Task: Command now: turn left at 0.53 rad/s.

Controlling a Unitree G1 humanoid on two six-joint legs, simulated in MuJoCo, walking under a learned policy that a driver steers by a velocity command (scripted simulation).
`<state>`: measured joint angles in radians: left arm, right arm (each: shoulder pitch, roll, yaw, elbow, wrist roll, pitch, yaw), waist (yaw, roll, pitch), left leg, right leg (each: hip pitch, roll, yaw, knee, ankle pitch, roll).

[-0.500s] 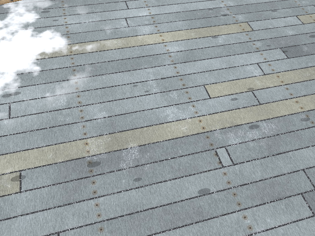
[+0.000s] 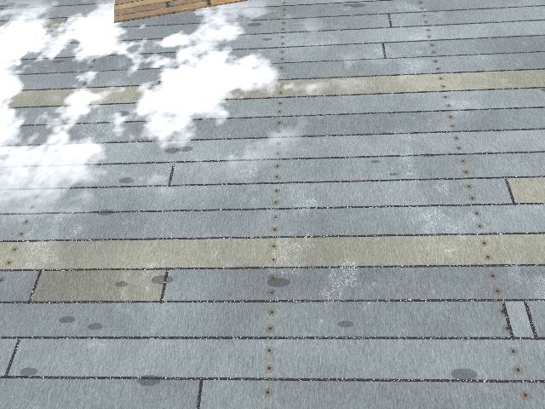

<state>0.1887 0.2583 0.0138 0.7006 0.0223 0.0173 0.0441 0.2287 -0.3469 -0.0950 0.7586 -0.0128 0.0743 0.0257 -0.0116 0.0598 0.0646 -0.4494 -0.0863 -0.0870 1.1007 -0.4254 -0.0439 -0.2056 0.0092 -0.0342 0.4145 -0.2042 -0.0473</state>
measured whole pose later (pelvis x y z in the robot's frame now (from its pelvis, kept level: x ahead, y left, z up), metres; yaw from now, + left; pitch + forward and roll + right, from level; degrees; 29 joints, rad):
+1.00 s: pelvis -0.01 +0.01 +0.00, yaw +6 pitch -1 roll +0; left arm 0.31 0.22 0.02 1.06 0.02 0.01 0.02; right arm 0.28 -0.24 -0.01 1.07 -0.03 0.02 -0.01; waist 0.01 0.00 0.00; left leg -0.24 -0.04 0.00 0.61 -0.40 0.06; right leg -0.13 0.02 0.02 0.43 -0.31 -0.05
